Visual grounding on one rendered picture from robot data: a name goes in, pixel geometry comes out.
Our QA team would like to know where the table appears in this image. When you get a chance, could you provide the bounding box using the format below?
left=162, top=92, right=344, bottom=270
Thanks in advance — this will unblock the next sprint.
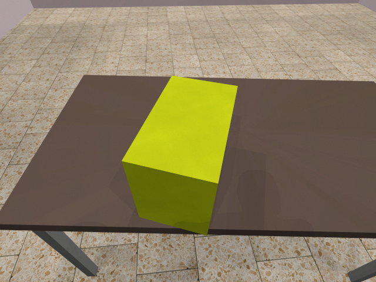
left=0, top=75, right=376, bottom=282

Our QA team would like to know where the carton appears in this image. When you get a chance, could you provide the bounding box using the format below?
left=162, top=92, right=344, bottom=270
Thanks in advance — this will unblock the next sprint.
left=122, top=76, right=238, bottom=236

